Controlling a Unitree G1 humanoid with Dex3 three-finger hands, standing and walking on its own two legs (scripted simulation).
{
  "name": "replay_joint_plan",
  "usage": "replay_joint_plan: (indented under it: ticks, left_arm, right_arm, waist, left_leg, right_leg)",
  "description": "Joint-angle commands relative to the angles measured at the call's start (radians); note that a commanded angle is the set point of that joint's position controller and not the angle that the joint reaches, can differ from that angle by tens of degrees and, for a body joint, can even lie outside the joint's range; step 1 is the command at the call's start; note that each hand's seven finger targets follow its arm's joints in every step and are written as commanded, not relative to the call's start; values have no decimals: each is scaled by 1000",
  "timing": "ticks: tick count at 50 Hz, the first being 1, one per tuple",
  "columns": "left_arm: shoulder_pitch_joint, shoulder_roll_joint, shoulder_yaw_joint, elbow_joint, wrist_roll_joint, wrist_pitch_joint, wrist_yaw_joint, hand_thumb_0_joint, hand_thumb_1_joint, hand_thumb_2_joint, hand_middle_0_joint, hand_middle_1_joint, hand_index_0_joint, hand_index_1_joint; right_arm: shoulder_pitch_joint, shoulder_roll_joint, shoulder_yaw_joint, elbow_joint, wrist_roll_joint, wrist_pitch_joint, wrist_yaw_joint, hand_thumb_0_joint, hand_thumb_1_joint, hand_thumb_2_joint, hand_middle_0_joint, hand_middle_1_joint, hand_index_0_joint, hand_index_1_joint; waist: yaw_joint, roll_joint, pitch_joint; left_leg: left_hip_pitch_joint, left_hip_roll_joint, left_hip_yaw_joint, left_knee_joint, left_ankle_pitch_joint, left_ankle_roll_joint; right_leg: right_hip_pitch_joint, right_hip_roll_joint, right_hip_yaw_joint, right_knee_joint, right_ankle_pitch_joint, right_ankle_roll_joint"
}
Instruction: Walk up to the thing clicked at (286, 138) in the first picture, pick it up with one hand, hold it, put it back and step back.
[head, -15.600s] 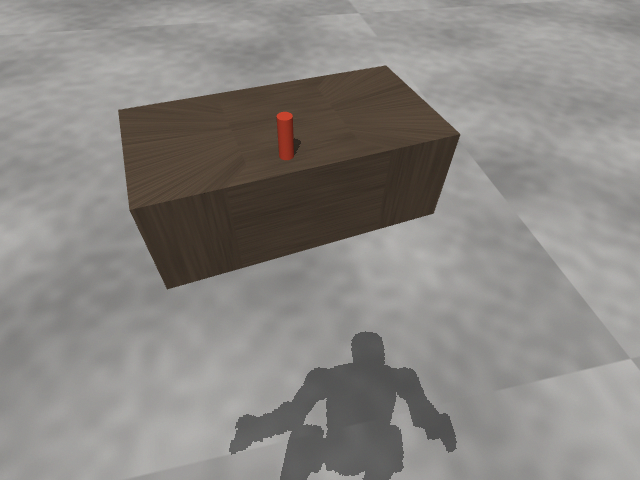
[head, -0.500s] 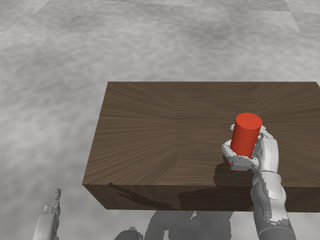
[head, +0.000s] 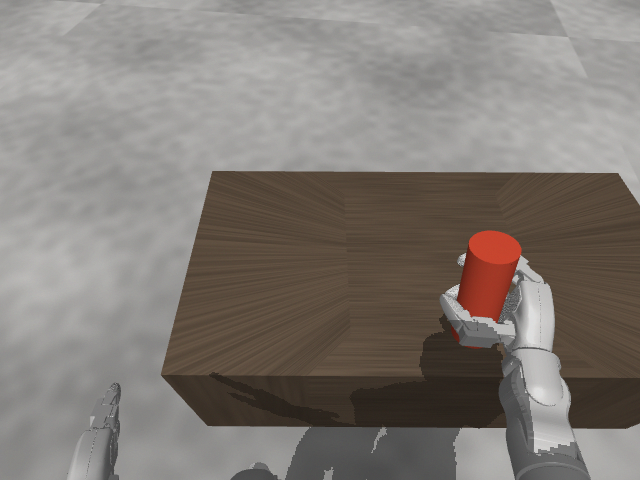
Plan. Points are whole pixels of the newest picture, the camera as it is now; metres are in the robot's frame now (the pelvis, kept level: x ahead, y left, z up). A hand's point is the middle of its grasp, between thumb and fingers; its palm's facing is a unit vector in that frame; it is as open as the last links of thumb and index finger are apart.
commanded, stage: hold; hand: right
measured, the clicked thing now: (481, 293) +0.34 -0.17 +0.06
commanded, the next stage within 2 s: none
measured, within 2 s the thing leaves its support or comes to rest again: neither
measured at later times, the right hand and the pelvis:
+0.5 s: hand (472, 304) +0.33 -0.17 +0.05, palm faces +0.14 +0.99 +0.00, open 7.9 cm; pelvis +0.00 +0.00 +0.00, yaw +0 degrees
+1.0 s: hand (470, 309) +0.33 -0.17 +0.04, palm faces +0.14 +0.99 +0.00, open 7.9 cm; pelvis +0.00 +0.00 +0.00, yaw +0 degrees
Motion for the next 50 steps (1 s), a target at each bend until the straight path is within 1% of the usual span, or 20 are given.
replay_joint_plan:
  ticks: [1, 3, 4, 6, 10, 12, 14, 15, 17, 18, 19, 25, 29, 33, 34, 36, 40, 46, 47, 50]
  left_arm:
    - [-24, 145, 57, -185, -5, -62, 11, 0, -537, 35, -46, -50, -52, -44]
    - [-19, 170, 88, -157, -5, -60, 14, 0, -534, 33, -45, -50, -53, -43]
    - [-26, 146, 60, -160, -4, -62, 9, 0, -533, 33, -46, -52, -54, -43]
    - [-27, 157, 83, -147, -5, -63, 11, 0, -535, 34, -46, -50, -52, -43]
    - [-25, 121, 48, -128, -5, -60, 3, 0, -539, 36, -46, -50, -51, -45]
    - [-41, 150, 72, -154, -4, -66, 7, 0, -538, 36, -46, -50, -52, -44]
    - [-45, 113, 25, -183, -2, -74, 5, 0, -540, 37, -47, -51, -52, -45]
    - [-53, 141, 56, -186, -3, -73, 10, 0, -538, 35, -47, -51, -54, -44]
    - [-8, 157, 54, -166, -1, -70, 10, 0, -542, 39, -47, -52, -51, -48]
    - [-18, 149, 59, -171, -2, -70, 9, 0, -541, 38, -48, -52, -53, -47]
    - [-5, 178, 92, -160, -1, -68, 14, 0, -543, 40, -48, -52, -52, -48]
    - [-11, 110, 32, -131, -4, -62, 1, 0, -544, 41, -48, -52, -51, -49]
    - [-43, 159, 74, -141, -3, -68, 7, 0, -543, 40, -48, -51, -52, -48]
    - [-64, 134, 44, -167, -4, -70, 6, 0, -539, 35, -47, -50, -53, -44]
    - [-47, 180, 93, -139, -4, -73, 13, 0, -533, 29, -45, -48, -54, -39]
    - [-20, 125, 39, -141, -2, -71, 3, 0, -540, 36, -46, -49, -51, -44]
    - [-35, 148, 69, -143, 1, -75, 6, 0, -534, 32, -46, -50, -54, -42]
    - [-29, 139, 43, -168, 2, -70, 3, 0, -538, 37, -46, -51, -53, -45]
    - [-25, 103, 18, -150, 0, -66, -1, 0, -540, 39, -48, -53, -54, -47]
    - [-27, 164, 75, -142, 2, -67, 10, 0, -540, 40, -48, -53, -53, -47]
  right_arm:
    - [-291, -126, -31, -275, 6, -79, 1, 0, -470, -1334, 1388, 1466, 1413, 1466]
    - [-254, -130, -36, -229, 4, -77, -2, 0, -481, -1334, 1393, 1468, 1417, 1468]
    - [-248, -119, -34, -212, 5, -77, 0, 0, -488, -1327, 1388, 1458, 1410, 1458]
    - [-255, -140, -62, -223, 10, -84, -4, 0, -494, -1333, 1397, 1467, 1420, 1467]
    - [-210, -117, -41, -206, 9, -92, 2, 0, -487, -1327, 1394, 1462, 1416, 1462]
    - [-243, -112, -31, -222, 12, -104, 5, 0, -481, -1336, 1389, 1466, 1413, 1466]
    - [-258, -79, 10, -241, 9, -112, 11, 0, -492, -1332, 1389, 1461, 1412, 1461]
    - [-274, -113, -20, -264, 10, -116, 6, 0, -469, -1340, 1384, 1467, 1411, 1467]
    - [-199, -116, -22, -191, 6, -104, 6, 0, -480, -1324, 1385, 1456, 1408, 1456]
    - [-257, -113, -13, -258, 8, -112, 6, 0, -480, -1328, 1386, 1459, 1410, 1459]
    - [-278, -146, -47, -256, 7, -114, 0, 0, -492, -1336, 1390, 1464, 1414, 1464]
    - [-248, -110, -19, -231, 7, -106, 5, 0, -495, -1340, 1396, 1469, 1420, 1469]
    - [-226, -103, -17, -199, 10, -92, 11, 0, -478, -1327, 1380, 1454, 1404, 1454]
    - [-246, -94, -13, -198, 11, -94, 11, 0, -504, -1324, 1388, 1453, 1409, 1453]
    - [-263, -119, -42, -170, 13, -93, 10, 0, -509, -1322, 1393, 1454, 1414, 1454]
    - [-246, -107, -30, -190, 9, -101, 10, 0, -503, -1322, 1391, 1454, 1412, 1454]
    - [-261, -113, -31, -208, 6, -122, 5, 0, -479, -1316, 1375, 1445, 1398, 1445]
    - [-201, -126, -38, -195, -1, -129, -5, 0, -456, -1332, 1378, 1462, 1405, 1462]
    - [-241, -124, -30, -248, 1, -134, -7, 0, -464, -1333, 1380, 1461, 1406, 1461]
    - [-246, -123, -23, -238, 1, -128, -8, 0, -465, -1346, 1386, 1472, 1413, 1472]
  waist:
    - [-6, -22, -306]
    - [-1, -14, -250]
    - [-3, 2, -227]
    - [-7, -3, -250]
    - [-14, -11, -233]
    - [5, -4, -255]
    - [6, 9, -291]
    - [-1, -7, -308]
    - [-2, 11, -284]
    - [6, -19, -284]
    - [7, -40, -296]
    - [-4, -28, -235]
    - [8, 1, -242]
    - [3, 34, -244]
    - [18, 37, -224]
    - [-3, 5, -224]
    - [1, -10, -280]
    - [-18, -7, -287]
    - [-24, -41, -270]
    - [1, -39, -266]
  left_leg:
    - [283, -14, -10, -89, 211, 8]
    - [258, -19, -3, -99, 157, 7]
    - [251, -20, -2, -105, 133, 4]
    - [271, -18, -4, -108, 146, 4]
    - [269, -18, -7, -103, 166, 7]
    - [257, -21, -7, -100, 153, 7]
    - [281, -22, -4, -91, 195, 7]
    - [293, -17, -12, -98, 193, 6]
    - [296, -17, -7, -94, 228, 6]
    - [286, -18, -7, -96, 214, 6]
    - [279, -20, -5, -89, 226, 10]
    - [268, -19, -5, -101, 192, 10]
    - [271, -21, -1, -107, 183, 7]
    - [290, -14, -12, -124, 164, 0]
    - [256, -19, -6, -120, 150, 1]
    - [266, -14, -10, -122, 146, 2]
    - [279, -13, -18, -104, 178, 5]
    - [304, -17, -9, -93, 197, 8]
    - [293, -17, -11, -95, 182, 9]
    - [259, -26, -3, -97, 143, 11]
  right_leg:
    - [24, 24, 7, -151, 283, -2]
    - [13, 20, 14, -169, 239, -2]
    - [-4, 18, 15, -172, 210, -5]
    - [3, 20, 11, -170, 218, -5]
    - [-5, 21, 9, -170, 244, -4]
    - [8, 17, 15, -170, 229, -4]
    - [32, 17, 15, -161, 277, -1]
    - [31, 22, 8, -157, 263, -4]
    - [27, 24, 8, -157, 300, -2]
    - [36, 22, 10, -165, 293, 0]
    - [49, 20, 14, -164, 323, 5]
    - [19, 20, 11, -174, 275, 1]
    - [21, 17, 16, -179, 263, -1]
    - [15, 22, 6, -173, 220, -11]
    - [9, 19, 12, -178, 210, -12]
    - [-4, 25, 5, -174, 205, -11]
    - [12, 27, 2, -160, 232, -9]
    - [1, 25, 10, -161, 267, 0]
    - [2, 25, 8, -165, 257, 1]
    - [23, 15, 23, -186, 227, 4]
